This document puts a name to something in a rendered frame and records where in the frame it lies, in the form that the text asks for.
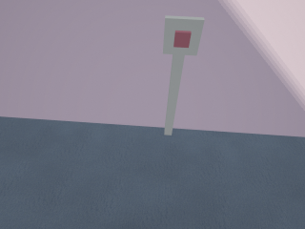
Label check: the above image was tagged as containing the panel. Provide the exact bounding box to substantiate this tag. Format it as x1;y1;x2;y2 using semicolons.
163;15;205;135

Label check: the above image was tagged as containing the button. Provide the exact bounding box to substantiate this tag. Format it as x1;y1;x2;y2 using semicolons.
173;31;192;48

